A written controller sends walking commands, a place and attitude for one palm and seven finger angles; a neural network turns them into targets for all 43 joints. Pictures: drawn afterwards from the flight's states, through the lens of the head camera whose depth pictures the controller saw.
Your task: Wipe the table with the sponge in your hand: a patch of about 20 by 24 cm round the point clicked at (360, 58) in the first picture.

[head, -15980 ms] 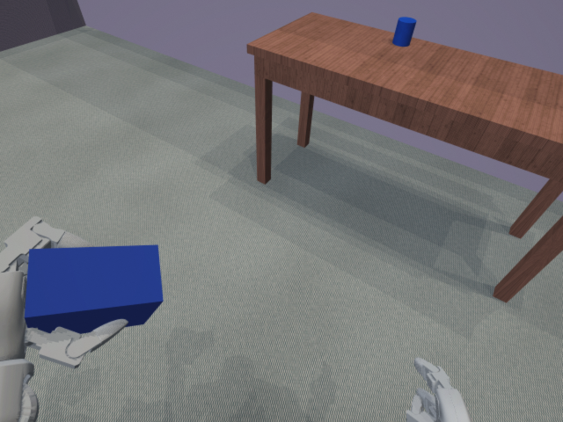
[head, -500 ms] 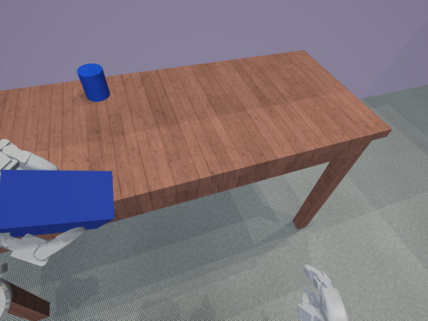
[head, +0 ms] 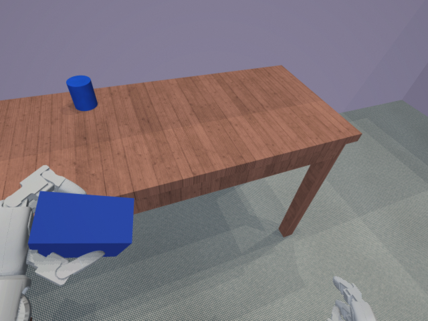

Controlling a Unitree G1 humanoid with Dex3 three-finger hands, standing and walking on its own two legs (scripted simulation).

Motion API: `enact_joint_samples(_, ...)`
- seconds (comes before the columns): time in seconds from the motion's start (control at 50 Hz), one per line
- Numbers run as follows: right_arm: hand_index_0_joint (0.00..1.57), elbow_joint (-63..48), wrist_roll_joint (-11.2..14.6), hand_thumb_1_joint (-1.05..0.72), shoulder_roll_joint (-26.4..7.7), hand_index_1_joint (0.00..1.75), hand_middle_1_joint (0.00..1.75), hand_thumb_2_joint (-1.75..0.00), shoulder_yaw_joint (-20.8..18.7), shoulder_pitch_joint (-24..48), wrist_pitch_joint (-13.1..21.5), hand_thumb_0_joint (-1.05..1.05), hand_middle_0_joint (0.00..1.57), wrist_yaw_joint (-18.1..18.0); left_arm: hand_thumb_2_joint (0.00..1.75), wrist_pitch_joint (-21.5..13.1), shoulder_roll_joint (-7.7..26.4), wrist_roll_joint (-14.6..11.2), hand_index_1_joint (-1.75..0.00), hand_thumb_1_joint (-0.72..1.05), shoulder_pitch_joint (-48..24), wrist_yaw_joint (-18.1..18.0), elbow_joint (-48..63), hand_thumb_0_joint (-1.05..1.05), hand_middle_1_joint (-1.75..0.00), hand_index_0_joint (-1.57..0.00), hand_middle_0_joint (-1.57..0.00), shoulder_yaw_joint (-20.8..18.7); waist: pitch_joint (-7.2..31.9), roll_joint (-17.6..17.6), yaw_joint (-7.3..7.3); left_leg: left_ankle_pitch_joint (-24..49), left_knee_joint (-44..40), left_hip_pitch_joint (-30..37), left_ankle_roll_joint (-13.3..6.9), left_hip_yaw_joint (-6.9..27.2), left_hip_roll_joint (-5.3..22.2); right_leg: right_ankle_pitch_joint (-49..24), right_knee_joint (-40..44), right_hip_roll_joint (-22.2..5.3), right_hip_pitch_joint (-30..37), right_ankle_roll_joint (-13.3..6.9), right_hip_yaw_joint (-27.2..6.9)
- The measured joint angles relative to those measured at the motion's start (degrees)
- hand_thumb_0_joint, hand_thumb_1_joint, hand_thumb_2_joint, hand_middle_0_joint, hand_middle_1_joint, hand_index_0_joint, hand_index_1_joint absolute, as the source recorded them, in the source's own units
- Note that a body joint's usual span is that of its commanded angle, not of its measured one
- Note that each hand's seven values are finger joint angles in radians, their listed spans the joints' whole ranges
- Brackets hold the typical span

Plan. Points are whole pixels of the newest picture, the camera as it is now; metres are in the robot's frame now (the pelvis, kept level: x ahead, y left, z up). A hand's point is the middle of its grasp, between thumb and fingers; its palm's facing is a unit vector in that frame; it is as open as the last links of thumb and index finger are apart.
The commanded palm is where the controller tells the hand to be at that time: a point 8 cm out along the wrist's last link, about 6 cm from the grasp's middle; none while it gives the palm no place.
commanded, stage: come to a stop and stand still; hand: left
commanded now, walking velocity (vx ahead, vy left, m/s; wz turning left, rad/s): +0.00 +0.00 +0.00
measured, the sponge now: (97, 228) +0.21 +0.20 +0.13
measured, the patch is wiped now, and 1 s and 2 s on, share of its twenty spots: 0.00 0.00 0.00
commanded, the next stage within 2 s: look again from close up in 0.64 s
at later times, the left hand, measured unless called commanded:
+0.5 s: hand (36, 191) +0.24 +0.29 +0.16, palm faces +0.39 -0.85 -0.36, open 10.7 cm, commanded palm +0.19 +0.32 +0.18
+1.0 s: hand (40, 187) +0.25 +0.28 +0.16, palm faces +0.38 -0.85 -0.36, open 10.6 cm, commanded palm +0.19 +0.32 +0.18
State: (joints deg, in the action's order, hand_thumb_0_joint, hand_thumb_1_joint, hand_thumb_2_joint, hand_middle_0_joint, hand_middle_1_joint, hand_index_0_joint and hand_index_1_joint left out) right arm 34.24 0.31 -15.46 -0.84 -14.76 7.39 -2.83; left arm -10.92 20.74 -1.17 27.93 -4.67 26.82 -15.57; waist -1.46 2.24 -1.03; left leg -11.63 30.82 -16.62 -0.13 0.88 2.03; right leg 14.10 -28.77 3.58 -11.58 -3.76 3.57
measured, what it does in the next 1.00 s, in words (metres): shifts its weight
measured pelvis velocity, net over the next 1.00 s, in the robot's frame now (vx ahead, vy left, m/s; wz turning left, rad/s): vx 0.03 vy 0.04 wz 0.01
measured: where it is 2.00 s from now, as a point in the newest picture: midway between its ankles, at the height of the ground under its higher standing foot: outside the picture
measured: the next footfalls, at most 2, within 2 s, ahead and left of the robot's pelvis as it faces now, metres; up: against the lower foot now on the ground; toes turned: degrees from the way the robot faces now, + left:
left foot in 1.78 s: +0.19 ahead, +0.21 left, +0.00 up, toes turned +4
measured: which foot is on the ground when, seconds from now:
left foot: down 0.00-1.00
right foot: down 0.00-1.00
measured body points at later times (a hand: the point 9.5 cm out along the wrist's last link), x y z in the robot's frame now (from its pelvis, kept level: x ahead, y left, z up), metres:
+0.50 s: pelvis +0.03 +0.03 +0.01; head +0.04 +0.06 +0.46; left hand +0.22 +0.33 +0.18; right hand +0.22 -0.16 -0.06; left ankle +0.07 +0.13 -0.73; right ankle +0.02 -0.08 -0.73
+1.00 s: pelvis +0.03 +0.04 +0.01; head +0.05 +0.05 +0.46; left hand +0.22 +0.33 +0.18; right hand +0.21 -0.18 -0.06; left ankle +0.07 +0.13 -0.73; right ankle +0.02 -0.08 -0.73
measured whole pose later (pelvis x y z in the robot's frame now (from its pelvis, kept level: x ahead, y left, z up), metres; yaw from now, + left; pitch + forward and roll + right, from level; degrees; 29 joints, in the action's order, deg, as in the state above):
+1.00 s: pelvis +0.03 +0.04 +0.01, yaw +1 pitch -1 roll -1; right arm 33.5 0.3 -11.5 1.8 -12.0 6.4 -2.3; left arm -9.4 20.8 -2.5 24.8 -6.5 26.8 -18.5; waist -3.1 1.0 -1.8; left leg -10.2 24.5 -12.9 -1.8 0.6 -1.2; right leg 12.7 -21.1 1.0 -7.0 -0.4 2.1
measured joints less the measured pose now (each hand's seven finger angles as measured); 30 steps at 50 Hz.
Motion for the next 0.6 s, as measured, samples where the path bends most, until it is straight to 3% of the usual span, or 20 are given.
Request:
enact_joint_samples(0.08,0.19,0.01,-0.19,-0.91,1.08,0.30,0.30,-0.90,0.50,0.07,0.57,0.02,0.20,-0.53,1.02,0.05,1.93,-0.19,-1.38,-0.54,-5.66,-1.23,-3.27,0.00,-1.39,-0.66,-0.66,-3.19,-0.75,0.79,-0.41,1.10,-0.80,1.01,0.78,0.67,-0.25,-0.48,1.37,0.08,1.35,0.61,-0.06)
enact_joint_samples(0.16,0.19,-0.77,-0.42,-0.91,2.84,0.30,0.30,-0.90,1.78,0.10,2.04,0.02,0.20,0.19,1.02,-0.64,1.28,-0.18,-1.38,-0.54,-9.02,-2.10,-3.33,0.00,-1.39,-0.66,-0.66,-5.36,-1.24,0.81,-0.40,2.08,-3.09,1.75,0.19,0.39,-0.86,-1.44,3.80,-0.37,2.16,1.56,-0.61)
enact_joint_samples(0.28,0.20,-0.96,-0.95,-0.90,5.59,0.30,0.30,-0.90,3.94,0.93,3.10,0.02,0.20,1.60,1.02,-1.96,0.01,0.27,-1.38,-0.54,-6.05,-1.24,-0.44,0.00,-1.39,-0.66,-0.67,-3.23,-1.05,0.04,-0.36,2.94,-5.92,2.50,-0.81,-0.46,-2.23,-2.26,5.61,-1.67,2.35,2.31,-1.57)
enact_joint_samples(0.38,0.20,-0.30,-1.20,-0.90,6.81,0.30,0.30,-0.90,5.07,2.27,2.11,0.02,0.20,1.68,1.02,-0.67,0.58,0.06,-1.38,-0.54,-3.85,-0.29,-1.66,0.00,-1.39,-0.67,-0.67,-2.49,-0.94,-0.57,-0.76,2.53,-6.42,2.84,-1.20,-0.62,-2.69,-2.06,6.56,-2.12,2.93,2.80,-1.73)
enact_joint_samples(0.6,0.20,-0.70,-0.69,-0.90,4.72,0.30,0.30,-0.89,3.81,4.52,0.97,0.02,0.21,1.25,1.02,1.31,-0.47,-0.69,-1.38,-0.54,-5.64,-1.18,-0.34,0.00,-1.38,-0.67,-0.67,-3.00,-1.04,-0.07,-1.89,1.29,-6.01,3.85,-1.65,-0.60,-3.10,-1.29,7.14,-2.51,4.46,3.29,-1.73)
